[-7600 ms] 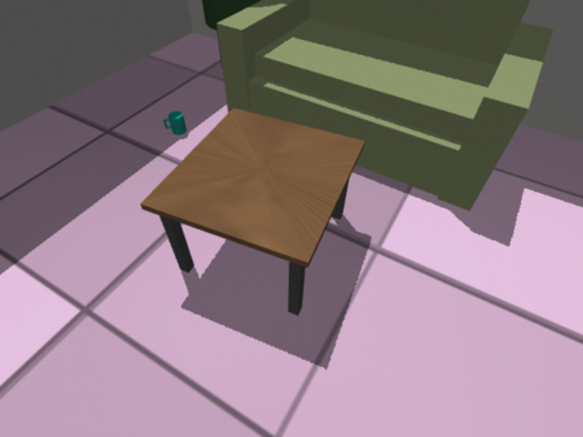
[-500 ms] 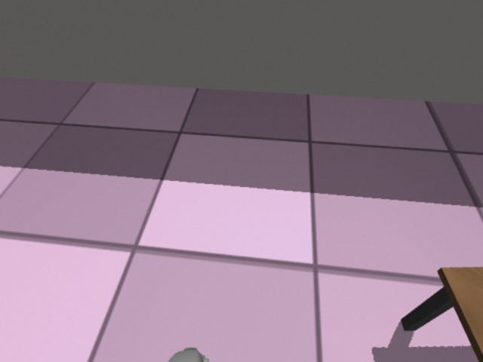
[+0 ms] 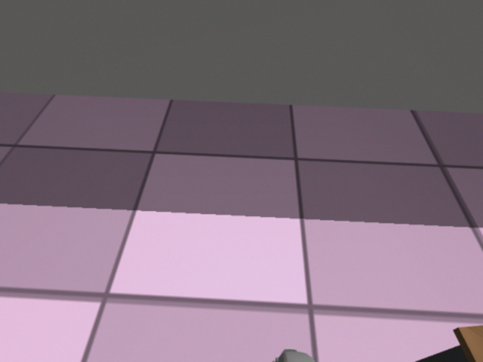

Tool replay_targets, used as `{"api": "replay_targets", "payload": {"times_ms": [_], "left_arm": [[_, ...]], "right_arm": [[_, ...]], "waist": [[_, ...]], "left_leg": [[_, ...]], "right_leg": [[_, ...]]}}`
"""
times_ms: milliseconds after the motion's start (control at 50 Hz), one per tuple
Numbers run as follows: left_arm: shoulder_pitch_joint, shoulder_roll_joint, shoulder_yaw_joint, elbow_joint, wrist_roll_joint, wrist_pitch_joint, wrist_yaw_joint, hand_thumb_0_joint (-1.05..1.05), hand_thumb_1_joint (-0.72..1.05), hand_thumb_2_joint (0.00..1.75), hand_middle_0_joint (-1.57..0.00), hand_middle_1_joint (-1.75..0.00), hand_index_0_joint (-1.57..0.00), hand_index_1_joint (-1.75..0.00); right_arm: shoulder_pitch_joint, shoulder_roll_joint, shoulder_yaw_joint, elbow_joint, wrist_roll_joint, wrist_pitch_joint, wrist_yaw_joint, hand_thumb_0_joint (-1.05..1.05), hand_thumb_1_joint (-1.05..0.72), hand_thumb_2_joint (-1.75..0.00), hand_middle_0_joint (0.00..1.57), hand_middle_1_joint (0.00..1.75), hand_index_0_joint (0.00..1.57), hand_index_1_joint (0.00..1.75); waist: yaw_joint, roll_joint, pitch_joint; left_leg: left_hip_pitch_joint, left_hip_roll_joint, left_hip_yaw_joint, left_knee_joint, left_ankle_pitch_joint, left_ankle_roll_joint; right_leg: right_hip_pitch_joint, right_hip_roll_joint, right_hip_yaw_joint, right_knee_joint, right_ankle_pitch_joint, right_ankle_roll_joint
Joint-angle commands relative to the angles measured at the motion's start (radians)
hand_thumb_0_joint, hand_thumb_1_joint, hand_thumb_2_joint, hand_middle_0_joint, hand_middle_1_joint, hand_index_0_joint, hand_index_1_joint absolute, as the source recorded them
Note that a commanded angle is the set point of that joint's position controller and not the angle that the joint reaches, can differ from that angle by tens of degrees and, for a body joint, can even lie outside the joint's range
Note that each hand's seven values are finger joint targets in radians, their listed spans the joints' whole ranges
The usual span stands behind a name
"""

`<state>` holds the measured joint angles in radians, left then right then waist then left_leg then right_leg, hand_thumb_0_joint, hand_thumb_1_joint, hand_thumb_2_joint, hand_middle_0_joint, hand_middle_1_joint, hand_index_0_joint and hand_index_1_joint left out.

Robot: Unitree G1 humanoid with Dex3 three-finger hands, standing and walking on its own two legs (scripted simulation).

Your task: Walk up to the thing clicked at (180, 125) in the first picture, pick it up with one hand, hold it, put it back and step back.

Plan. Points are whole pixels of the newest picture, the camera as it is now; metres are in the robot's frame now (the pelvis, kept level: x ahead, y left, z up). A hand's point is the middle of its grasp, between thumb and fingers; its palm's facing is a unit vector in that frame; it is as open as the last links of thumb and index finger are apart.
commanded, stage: walk up
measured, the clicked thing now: out of the picture +0.84 -1.39 -0.71
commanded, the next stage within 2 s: stand in 1.68 s
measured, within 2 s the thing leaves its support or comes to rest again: neither
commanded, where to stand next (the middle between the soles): +0.35 +0.00 m, yaw +2 degrees
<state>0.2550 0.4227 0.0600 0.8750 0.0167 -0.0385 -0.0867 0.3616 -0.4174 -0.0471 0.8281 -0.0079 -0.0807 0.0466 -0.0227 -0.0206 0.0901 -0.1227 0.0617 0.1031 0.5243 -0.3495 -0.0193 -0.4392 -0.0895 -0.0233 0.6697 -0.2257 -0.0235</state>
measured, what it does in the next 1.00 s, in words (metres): walks ahead: right foot, then left foot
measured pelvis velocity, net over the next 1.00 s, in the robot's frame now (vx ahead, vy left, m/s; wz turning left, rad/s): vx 0.25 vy -0.01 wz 0.03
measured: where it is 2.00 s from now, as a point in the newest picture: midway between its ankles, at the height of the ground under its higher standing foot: (237, 350)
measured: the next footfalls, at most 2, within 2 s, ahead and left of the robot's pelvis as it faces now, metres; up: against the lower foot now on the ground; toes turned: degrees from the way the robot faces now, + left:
right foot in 0.04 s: +0.16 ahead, -0.14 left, +0.00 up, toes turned -4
left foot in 0.46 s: +0.30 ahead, +0.13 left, +0.00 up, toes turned +3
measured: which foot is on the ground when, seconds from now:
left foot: down 0.00-0.06, up 0.08-0.44, down 0.46-1.00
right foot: up 0.00-0.02, down 0.04-0.48, up 0.50-0.82, down 0.84-1.00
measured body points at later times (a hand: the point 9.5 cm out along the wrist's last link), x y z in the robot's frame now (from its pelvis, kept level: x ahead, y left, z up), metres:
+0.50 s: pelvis +0.17 +0.01 -0.01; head +0.19 +0.02 +0.44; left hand +0.18 +0.34 -0.13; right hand +0.27 -0.31 -0.11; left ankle +0.26 +0.13 -0.73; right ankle +0.12 -0.13 -0.72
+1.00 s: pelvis +0.25 -0.01 -0.01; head +0.28 -0.04 +0.43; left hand +0.33 +0.29 -0.12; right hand +0.35 -0.32 -0.15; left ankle +0.25 +0.12 -0.72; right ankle +0.33 -0.14 -0.73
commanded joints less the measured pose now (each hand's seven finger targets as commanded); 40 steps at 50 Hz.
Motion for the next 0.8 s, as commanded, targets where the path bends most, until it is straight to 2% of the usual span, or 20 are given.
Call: {"api": "replay_targets", "payload": {"times_ms": [0,20,40,60,80,100,120,180,260,340,380,420,440,460,480,520,580,700,740,780], "left_arm": [[0.145,0.212,0.081,-0.026,-0.001,-0.047,0.028,0.0,0.9,0.9,-0.2,-0.3,-0.2,-0.3],[0.234,0.283,0.107,-0.02,0.006,-0.058,0.042,0.0,0.9,0.9,-0.2,-0.3,-0.2,-0.3],[0.228,0.368,0.113,-0.046,-0.004,-0.065,0.049,0.0,0.9,0.9,-0.2,-0.3,-0.2,-0.3],[0.179,0.361,0.104,-0.063,-0.015,-0.061,0.049,0.0,0.9,0.9,-0.2,-0.3,-0.2,-0.3],[0.134,0.321,0.096,-0.071,-0.026,-0.058,0.053,0.0,0.9,0.9,-0.2,-0.3,-0.2,-0.3],[0.088,0.291,0.086,-0.077,-0.025,-0.058,0.058,0.0,0.9,0.9,-0.2,-0.3,-0.2,-0.3],[0.067,0.271,0.079,-0.086,-0.023,-0.058,0.06,0.0,0.9,0.9,-0.2,-0.3,-0.2,-0.3],[0.06,0.249,0.071,-0.098,-0.014,-0.064,0.057,0.0,0.9,0.9,-0.2,-0.3,-0.2,-0.3],[0.086,0.257,0.076,-0.114,-0.006,-0.066,0.055,0.0,0.9,0.9,-0.2,-0.3,-0.2,-0.3],[0.08,0.265,0.07,-0.127,-0.009,-0.061,0.05,0.0,0.9,0.9,-0.2,-0.3,-0.2,-0.3],[0.07,0.269,0.066,-0.129,-0.009,-0.055,0.049,0.0,0.9,0.9,-0.2,-0.3,-0.2,-0.3],[0.075,0.234,0.046,-0.133,-0.009,-0.049,0.051,0.0,0.9,0.9,-0.2,-0.3,-0.2,-0.3],[0.101,0.186,0.027,-0.138,-0.01,-0.048,0.053,0.0,0.9,0.9,-0.2,-0.3,-0.2,-0.3],[0.123,0.12,0.014,-0.148,-0.024,-0.045,0.049,0.0,0.9,0.9,-0.2,-0.3,-0.2,-0.3],[0.107,0.22,0.041,-0.114,-0.014,-0.03,0.071,0.0,0.9,0.9,-0.2,-0.3,-0.2,-0.3],[0.111,0.229,0.037,-0.088,-0.021,-0.028,0.074,0.0,0.9,0.9,-0.2,-0.3,-0.2,-0.3],[0.162,0.202,0.038,-0.051,-0.019,-0.02,0.063,0.0,0.9,0.9,-0.2,-0.3,-0.2,-0.3],[0.112,0.135,0.026,-0.03,-0.018,-0.005,0.076,0.0,0.9,0.9,-0.2,-0.3,-0.2,-0.3],[0.092,0.136,0.03,-0.013,-0.018,-0.005,0.085,0.0,0.9,0.9,-0.2,-0.3,-0.2,-0.3],[0.11,0.15,0.031,0.012,-0.013,-0.012,0.09,0.0,0.9,0.9,-0.2,-0.3,-0.2,-0.3]], "right_arm": [[-0.022,-0.206,-0.063,-0.101,0.007,-0.009,-0.02,0.0,-0.9,-0.9,0.2,0.3,0.2,0.3],[0.011,-0.135,-0.038,-0.113,0.009,-0.011,-0.019,0.0,-0.9,-0.9,0.2,0.3,0.2,0.3],[0.011,-0.142,-0.036,-0.116,0.012,-0.001,-0.023,0.0,-0.9,-0.9,0.2,0.3,0.2,0.3],[-0.035,-0.223,-0.062,-0.087,-0.003,0.012,-0.035,0.0,-0.9,-0.9,0.2,0.3,0.2,0.3],[-0.02,-0.233,-0.063,-0.061,0.008,0.014,-0.033,0.0,-0.9,-0.9,0.2,0.3,0.2,0.3],[-0.009,-0.224,-0.062,-0.045,0.014,0.012,-0.027,0.0,-0.9,-0.9,0.2,0.3,0.2,0.3],[0.009,-0.22,-0.061,-0.027,0.014,0.014,-0.024,0.0,-0.9,-0.9,0.2,0.3,0.2,0.3],[0.037,-0.194,-0.062,-0.004,-0.002,0.02,-0.003,0.0,-0.9,-0.9,0.2,0.3,0.2,0.3],[-0.064,-0.175,-0.064,-0.033,-0.017,0.017,0.013,0.0,-0.9,-0.9,0.2,0.3,0.2,0.3],[-0.111,-0.173,-0.071,-0.043,-0.013,0.005,0.017,0.0,-0.9,-0.9,0.2,0.3,0.2,0.3],[-0.098,-0.167,-0.073,-0.036,-0.013,-0.004,0.018,0.0,-0.9,-0.9,0.2,0.3,0.2,0.3],[-0.007,-0.185,-0.081,-0.007,-0.015,-0.016,0.007,0.0,-0.9,-0.9,0.2,0.3,0.2,0.3],[0.092,-0.239,-0.097,0.019,-0.019,-0.023,-0.006,0.0,-0.9,-0.9,0.2,0.3,0.2,0.3],[0.143,-0.339,-0.124,-0.005,-0.025,-0.03,-0.014,0.0,-0.9,-0.9,0.2,0.3,0.2,0.3],[0.128,-0.356,-0.13,-0.014,0.003,-0.024,-0.013,0.0,-0.9,-0.9,0.2,0.3,0.2,0.3],[0.049,-0.29,-0.103,-0.041,0.011,-0.019,-0.022,0.0,-0.9,-0.9,0.2,0.3,0.2,0.3],[-0.008,-0.246,-0.078,-0.049,0.009,-0.024,-0.03,0.0,-0.9,-0.9,0.2,0.3,0.2,0.3],[-0.09,-0.226,-0.053,-0.065,0.0,-0.001,-0.045,0.0,-0.9,-0.9,0.2,0.3,0.2,0.3],[-0.106,-0.224,-0.048,-0.059,0.009,0.014,-0.048,0.0,-0.9,-0.9,0.2,0.3,0.2,0.3],[-0.159,-0.209,-0.041,-0.06,0.022,0.032,-0.047,0.0,-0.9,-0.9,0.2,0.3,0.2,0.3]], "waist": [[0.093,-0.019,-0.123],[0.134,-0.251,-0.171],[0.127,-0.3,-0.131],[0.115,-0.164,-0.066],[0.088,-0.1,-0.033],[0.064,-0.098,-0.019],[0.049,-0.132,-0.007],[0.036,-0.156,-0.019],[0.066,-0.136,-0.008],[0.068,-0.107,-0.008],[0.045,-0.09,-0.021],[-0.013,-0.018,-0.07],[-0.056,0.139,-0.138],[-0.073,0.347,-0.162],[-0.071,0.233,-0.136],[-0.018,0.107,-0.052],[0.025,0.157,-0.042],[0.04,0.202,-0.048],[0.039,0.189,-0.077],[0.07,0.137,-0.121]], "left_leg": [[-0.223,0.118,-0.078,0.149,0.219,0.154],[-0.337,0.026,-0.005,0.448,0.076,0.106],[-0.538,-0.09,-0.039,0.591,-0.175,0.061],[-0.523,-0.026,-0.147,0.666,-0.186,0.062],[-0.523,-0.002,-0.194,0.658,-0.11,0.063],[-0.522,0.02,-0.173,0.635,-0.077,0.064],[-0.484,0.038,-0.163,0.576,-0.042,0.057],[-0.409,0.034,-0.111,0.45,0.028,0.032],[-0.399,0.042,-0.092,0.255,0.064,0.019],[-0.297,0.021,-0.063,0.125,0.134,0.023],[-0.204,-0.005,-0.034,0.052,0.145,0.036],[0.0,-0.045,-0.023,-0.006,0.124,0.057],[0.146,0.016,-0.146,-0.08,0.003,0.096],[0.275,0.282,-0.619,-0.226,-0.114,0.187],[0.204,0.367,-0.734,-0.254,-0.108,0.282],[0.077,0.31,-0.534,-0.232,0.095,0.274],[-0.031,0.217,-0.292,-0.202,0.331,0.225],[-0.167,0.197,-0.145,-0.094,0.676,0.235],[-0.199,0.19,-0.151,-0.031,0.645,0.219],[-0.227,0.139,-0.124,0.07,0.414,0.17]], "right_leg": [[0.415,0.075,-0.039,-0.146,0.016,-0.029],[0.501,-0.11,0.227,-0.285,-0.189,-0.07],[0.516,-0.333,0.657,-0.454,-0.298,-0.172],[0.392,-0.356,0.683,-0.438,-0.322,-0.218],[0.373,-0.301,0.544,-0.419,-0.237,-0.206],[0.34,-0.259,0.434,-0.408,-0.172,-0.214],[0.284,-0.218,0.349,-0.414,-0.144,-0.194],[0.23,-0.164,0.192,-0.404,0.01,-0.2],[0.227,-0.174,0.162,-0.416,-0.087,-0.215],[0.181,-0.17,0.134,-0.386,-0.154,-0.197],[0.16,-0.165,0.111,-0.318,-0.087,-0.181],[0.088,-0.126,0.059,-0.139,0.049,-0.138],[0.017,-0.064,0.0,0.121,0.109,-0.098],[-0.229,0.098,-0.057,0.378,-0.166,-0.021],[-0.245,0.07,0.051,0.479,-0.327,-0.033],[-0.213,0.031,0.118,0.514,-0.244,-0.03],[-0.1,0.001,0.088,0.386,-0.157,-0.012],[0.088,0.021,-0.014,0.117,-0.036,0.017],[0.161,0.051,-0.029,0.065,0.005,0.01],[0.265,0.069,-0.035,-0.082,0.119,-0.009]]}}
